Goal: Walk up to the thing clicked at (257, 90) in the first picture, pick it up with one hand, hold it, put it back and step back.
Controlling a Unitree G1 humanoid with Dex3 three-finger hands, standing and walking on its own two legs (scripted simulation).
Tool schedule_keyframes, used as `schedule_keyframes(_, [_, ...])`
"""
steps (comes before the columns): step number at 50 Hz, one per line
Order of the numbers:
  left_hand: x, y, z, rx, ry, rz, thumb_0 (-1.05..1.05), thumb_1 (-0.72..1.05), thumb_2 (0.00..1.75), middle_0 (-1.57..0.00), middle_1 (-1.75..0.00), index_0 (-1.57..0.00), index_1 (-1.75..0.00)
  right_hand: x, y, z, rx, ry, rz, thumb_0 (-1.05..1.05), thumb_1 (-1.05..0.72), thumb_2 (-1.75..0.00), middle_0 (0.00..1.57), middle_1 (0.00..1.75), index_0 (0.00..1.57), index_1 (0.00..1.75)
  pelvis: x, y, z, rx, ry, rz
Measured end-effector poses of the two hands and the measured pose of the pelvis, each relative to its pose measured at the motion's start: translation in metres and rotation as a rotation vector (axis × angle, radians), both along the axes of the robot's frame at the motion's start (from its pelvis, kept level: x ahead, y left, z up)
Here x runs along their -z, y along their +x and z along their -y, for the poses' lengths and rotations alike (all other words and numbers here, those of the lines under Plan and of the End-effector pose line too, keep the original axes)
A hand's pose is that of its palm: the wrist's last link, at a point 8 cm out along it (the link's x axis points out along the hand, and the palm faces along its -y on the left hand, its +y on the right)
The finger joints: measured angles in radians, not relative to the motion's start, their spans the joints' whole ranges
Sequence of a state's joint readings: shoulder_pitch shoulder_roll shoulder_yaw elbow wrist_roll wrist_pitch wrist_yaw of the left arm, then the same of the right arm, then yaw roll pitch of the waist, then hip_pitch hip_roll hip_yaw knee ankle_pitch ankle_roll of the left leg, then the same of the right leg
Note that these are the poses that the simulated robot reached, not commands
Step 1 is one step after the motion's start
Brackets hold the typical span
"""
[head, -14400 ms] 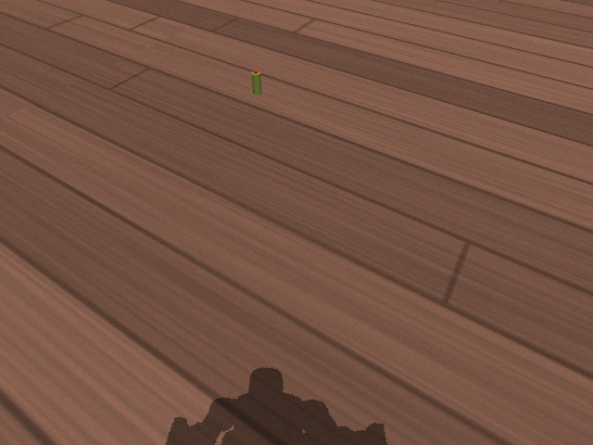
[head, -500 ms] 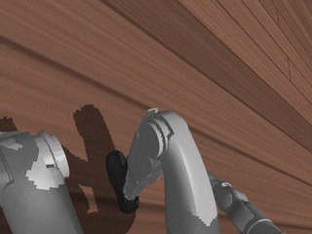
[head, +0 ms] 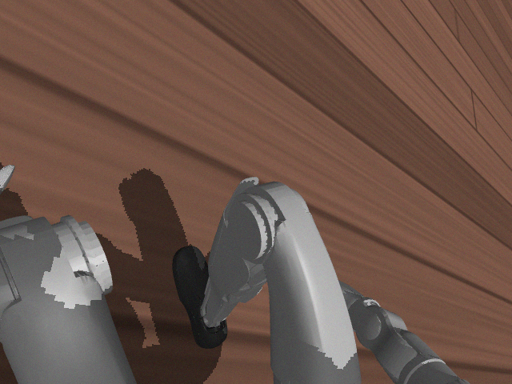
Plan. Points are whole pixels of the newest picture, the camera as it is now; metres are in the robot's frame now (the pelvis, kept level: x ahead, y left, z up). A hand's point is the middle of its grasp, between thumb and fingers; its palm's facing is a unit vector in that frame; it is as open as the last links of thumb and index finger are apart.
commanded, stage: close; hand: left
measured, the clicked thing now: out of the picture +0.41 +0.24 -0.20
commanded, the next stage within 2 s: settle in 0.04 s
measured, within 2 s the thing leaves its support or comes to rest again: leaves its support in 0.32 s
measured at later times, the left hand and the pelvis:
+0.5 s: hand out of the picture +0.41 +0.24 -0.16, palm faces +0.18 -0.98 +0.00, open 7.5 cm; pelvis +0.00 +0.00 +0.00, yaw +0 degrees
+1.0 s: hand out of the picture +0.39 +0.26 -0.04, palm faces +0.15 -0.99 -0.06, open 7.4 cm; pelvis +0.01 -0.01 +0.03, yaw +6 degrees
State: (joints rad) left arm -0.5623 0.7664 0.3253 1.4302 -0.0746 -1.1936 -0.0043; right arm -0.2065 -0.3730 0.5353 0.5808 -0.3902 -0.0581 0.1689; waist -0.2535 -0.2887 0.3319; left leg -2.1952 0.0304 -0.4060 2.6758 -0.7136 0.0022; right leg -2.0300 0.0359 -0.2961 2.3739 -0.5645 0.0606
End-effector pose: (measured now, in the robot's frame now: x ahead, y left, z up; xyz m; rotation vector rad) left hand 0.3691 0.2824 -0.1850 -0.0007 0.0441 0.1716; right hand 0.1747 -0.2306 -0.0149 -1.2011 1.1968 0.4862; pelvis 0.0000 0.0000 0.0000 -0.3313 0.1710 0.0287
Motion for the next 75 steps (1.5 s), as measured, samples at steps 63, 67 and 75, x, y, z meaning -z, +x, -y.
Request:
schedule_keyframes(63, [-0.190,-0.012,-0.028,0.039,0.059,0.030,-0.01,-0.05,1.09,-0.91,-1.04,-0.86,-1.04,0.034,0.056,0.010,0.462,0.357,0.174,0.01,-0.89,-0.90,0.21,0.30,0.21,0.30,-0.047,0.025,0.017,-0.098,0.150,-0.332])
schedule_keyframes(67, [-0.200,-0.011,-0.027,0.039,0.052,0.028,-0.01,-0.05,1.09,-0.91,-1.04,-0.86,-1.04,0.034,0.059,0.013,0.489,0.370,0.184,0.01,-0.90,-0.90,0.21,0.30,0.21,0.30,-0.051,0.027,0.018,-0.103,0.162,-0.351])
schedule_keyframes(75, [-0.218,-0.010,-0.026,0.039,0.040,0.018,-0.01,-0.06,1.10,-0.91,-1.04,-0.86,-1.04,0.028,0.065,0.014,0.514,0.389,0.211,0.01,-0.90,-0.90,0.21,0.30,0.21,0.30,-0.063,0.030,0.019,-0.111,0.177,-0.380])
